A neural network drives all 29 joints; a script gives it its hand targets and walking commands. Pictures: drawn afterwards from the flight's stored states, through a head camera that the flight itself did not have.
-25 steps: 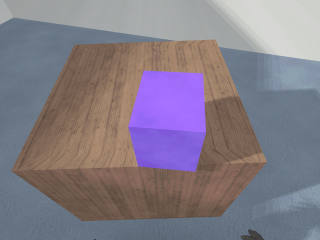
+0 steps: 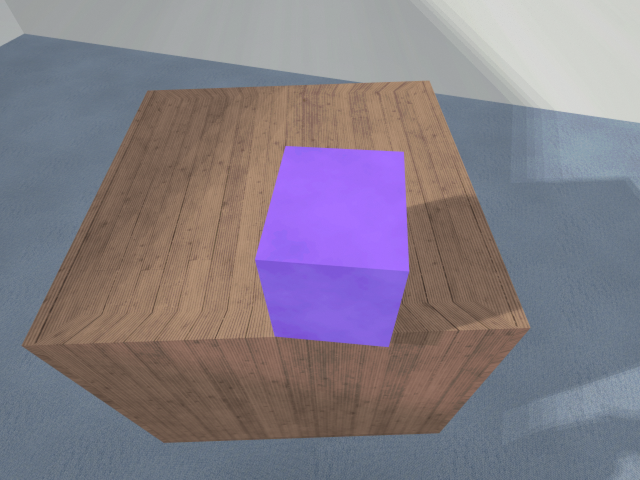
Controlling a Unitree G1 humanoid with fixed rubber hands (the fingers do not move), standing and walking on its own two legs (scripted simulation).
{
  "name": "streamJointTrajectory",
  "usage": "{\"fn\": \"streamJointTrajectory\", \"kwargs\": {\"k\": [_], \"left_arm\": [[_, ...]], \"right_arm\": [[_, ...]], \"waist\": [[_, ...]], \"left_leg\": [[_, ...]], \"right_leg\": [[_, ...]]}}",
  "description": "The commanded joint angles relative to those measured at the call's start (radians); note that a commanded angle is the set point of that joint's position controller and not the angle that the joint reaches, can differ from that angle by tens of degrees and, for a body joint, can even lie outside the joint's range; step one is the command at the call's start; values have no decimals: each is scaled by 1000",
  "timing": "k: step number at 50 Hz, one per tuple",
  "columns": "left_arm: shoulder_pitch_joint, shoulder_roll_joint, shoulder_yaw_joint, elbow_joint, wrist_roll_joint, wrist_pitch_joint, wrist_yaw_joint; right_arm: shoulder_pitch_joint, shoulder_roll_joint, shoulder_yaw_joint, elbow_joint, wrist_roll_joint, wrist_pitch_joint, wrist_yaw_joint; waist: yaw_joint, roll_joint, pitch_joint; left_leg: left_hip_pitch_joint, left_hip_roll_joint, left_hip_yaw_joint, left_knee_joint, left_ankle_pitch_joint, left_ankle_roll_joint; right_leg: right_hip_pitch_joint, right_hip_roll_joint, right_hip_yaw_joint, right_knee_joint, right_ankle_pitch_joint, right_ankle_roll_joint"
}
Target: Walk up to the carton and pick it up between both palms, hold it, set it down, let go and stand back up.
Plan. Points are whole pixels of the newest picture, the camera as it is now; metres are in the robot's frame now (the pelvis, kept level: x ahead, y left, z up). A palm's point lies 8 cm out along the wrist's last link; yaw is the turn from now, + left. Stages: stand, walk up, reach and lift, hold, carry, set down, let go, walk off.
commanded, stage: stand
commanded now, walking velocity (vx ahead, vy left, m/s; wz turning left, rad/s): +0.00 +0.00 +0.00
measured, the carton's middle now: (337, 246) +0.44 -0.01 +0.01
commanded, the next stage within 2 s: walk up in 0.84 s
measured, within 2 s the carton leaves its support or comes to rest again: neither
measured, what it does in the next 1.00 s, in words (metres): stands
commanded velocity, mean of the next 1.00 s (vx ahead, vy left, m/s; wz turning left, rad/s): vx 0.00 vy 0.00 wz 0.00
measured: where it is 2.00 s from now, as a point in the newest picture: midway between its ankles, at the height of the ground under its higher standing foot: outside the picture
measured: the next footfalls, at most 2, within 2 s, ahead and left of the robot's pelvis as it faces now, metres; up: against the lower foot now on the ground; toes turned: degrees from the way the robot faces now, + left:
left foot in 1.46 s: +0.02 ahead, +0.11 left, +0.00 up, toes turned -4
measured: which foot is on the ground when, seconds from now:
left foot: down 0.00-1.00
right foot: down 0.00-1.00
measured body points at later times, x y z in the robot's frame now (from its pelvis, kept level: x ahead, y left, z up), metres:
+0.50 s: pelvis +0.01 +0.00 +0.01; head +0.01 +0.00 +0.46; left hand +0.01 +0.22 -0.15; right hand +0.01 -0.22 -0.15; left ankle +0.00 +0.11 -0.73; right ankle +0.01 -0.13 -0.73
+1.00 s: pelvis +0.00 +0.01 +0.01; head +0.00 +0.01 +0.46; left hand -0.02 +0.21 -0.16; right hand -0.02 -0.20 -0.16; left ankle +0.00 +0.12 -0.73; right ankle +0.01 -0.13 -0.73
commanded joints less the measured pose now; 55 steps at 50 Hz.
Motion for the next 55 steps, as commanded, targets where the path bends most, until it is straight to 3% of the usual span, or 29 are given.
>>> {"fn": "streamJointTrajectory", "kwargs": {"k": [1,2,3,5,8,9,10,12,15,17,19,22,25,28,29,31,32,33,37,42,43,47,48,50,51,52,53,54,55], "left_arm": [[32,77,24,-49,-7,-18,3],[15,106,30,-45,0,-26,10],[13,84,30,-41,-5,-24,10],[30,122,38,-9,-2,-25,9],[60,111,35,22,-5,-26,13],[41,92,36,33,-2,-24,14],[70,88,32,43,-3,-23,13],[34,108,35,52,-9,-28,12],[57,71,26,86,-10,-22,18],[69,87,25,112,-7,-20,16],[82,65,21,125,-3,-16,18],[79,59,19,146,-12,-21,18],[93,54,13,158,-3,-21,22],[68,76,24,177,-2,-23,19],[79,45,16,179,-7,-26,19],[73,62,22,187,-5,-26,24],[113,50,15,206,-6,-23,25],[69,36,14,208,-5,-22,27],[106,14,10,225,-4,-13,25],[82,28,10,239,-5,-17,24],[93,34,14,232,-8,-15,21],[79,48,10,240,-13,-21,25],[85,12,0,240,-11,-18,23],[106,3,-2,249,-12,-13,23],[92,7,1,244,-10,-18,22],[7,168,67,210,-21,-4,42],[59,100,42,195,-20,-3,34],[80,36,29,184,-9,-1,27],[59,22,25,168,0,8,24]], "right_arm": [[0,-111,-26,-37,-4,-16,-8],[24,-111,-34,-31,4,-17,-9],[4,-128,-31,-20,-4,-15,-14],[3,-113,-30,-12,4,-19,-8],[46,-92,-27,30,2,-21,-12],[27,-88,-28,39,-1,-19,-14],[53,-91,-22,59,6,-16,-14],[29,-114,-35,60,2,-23,-17],[66,-82,-29,88,6,-19,-18],[47,-81,-21,96,8,-21,-17],[67,-78,-22,114,8,-24,-17],[93,-97,-28,134,-1,-15,-21],[76,-84,-22,140,7,-21,-19],[80,-68,-21,150,5,-23,-23],[85,-68,-20,161,9,-22,-26],[92,-66,-17,177,6,-21,-26],[80,-52,-11,180,6,-18,-27],[84,-37,-13,182,8,-15,-23],[121,-57,-16,191,1,-17,-28],[103,-28,-9,194,7,-10,-30],[97,-23,-6,191,6,-8,-30],[131,-44,-10,202,6,-11,-26],[128,-47,-12,210,4,-10,-25],[112,-30,-12,204,3,-9,-22],[132,-54,-15,209,6,-10,-27],[54,-131,-60,144,-4,-17,-46],[111,-151,-66,145,-2,-14,-51],[110,-127,-59,140,-3,-7,-57],[136,-106,-55,143,-4,-1,-58]], "waist": [[12,-10,-14],[-12,-20,-54],[-5,42,-24],[-7,-40,-4],[-9,32,-22],[3,2,22],[-2,63,-22],[-3,-4,-40],[-4,-18,10],[3,35,6],[6,33,16],[2,-38,11],[4,9,4],[0,-28,22],[-2,28,40],[-9,-8,-14],[9,40,43],[-12,11,53],[8,39,30],[-7,-21,77],[3,18,73],[-11,-17,44],[-7,43,59],[6,31,79],[-2,40,42],[-25,-62,182],[-18,-18,-16],[-14,98,-80],[-51,154,-80]], "left_leg": [[22,70,-72,-107,127,30],[35,66,-72,-97,159,33],[39,69,-65,-113,153,28],[34,68,-71,-111,154,31],[42,72,-70,-132,131,32],[0,69,-67,-141,136,31],[29,75,-71,-136,144,33],[32,86,-86,-151,118,43],[4,76,-71,-162,126,39],[3,87,-84,-166,144,45],[4,71,-65,-168,132,37],[53,81,-74,-170,179,31],[72,75,-59,-161,184,32],[53,80,-71,-168,180,35],[45,80,-71,-167,162,37],[69,72,-60,-166,154,31],[64,74,-59,-168,145,33],[42,77,-63,-184,137,31],[-11,93,-81,-201,116,41],[21,69,-63,-188,100,33],[29,76,-67,-188,88,34],[10,76,-81,-206,35,35],[11,76,-83,-216,25,36],[-4,74,-82,-224,32,32],[-7,79,-79,-210,44,31],[-20,187,-107,-63,618,24],[33,199,-109,-73,515,61],[42,210,-114,-117,284,85],[20,264,-192,-194,27,121]], "right_leg": [[-4,-50,59,-91,102,-48],[23,-56,62,-96,139,-52],[1,-51,64,-92,131,-53],[-14,-56,68,-126,115,-46],[9,-50,68,-118,109,-53],[20,-62,63,-126,108,-56],[34,-56,70,-121,112,-59],[34,-43,57,-115,104,-50],[38,-54,60,-125,120,-46],[62,-47,47,-124,144,-46],[52,-56,68,-131,140,-54],[58,-57,55,-141,170,-39],[59,-72,76,-145,173,-48],[62,-64,63,-156,156,-45],[48,-67,67,-165,141,-46],[71,-62,61,-160,156,-47],[28,-62,65,-175,116,-40],[35,-62,58,-167,133,-38],[99,-63,49,-145,156,-32],[11,-59,55,-180,66,-32],[-6,-59,52,-180,67,-31],[27,-55,50,-182,48,-38],[12,-53,53,-174,54,-32],[3,-49,43,-165,53,-25],[54,-55,51,-180,71,-27],[-73,-44,15,-4,362,-4],[-22,-45,32,58,275,-18],[-27,-23,24,96,117,-24],[-70,0,12,194,-49,-26]]}}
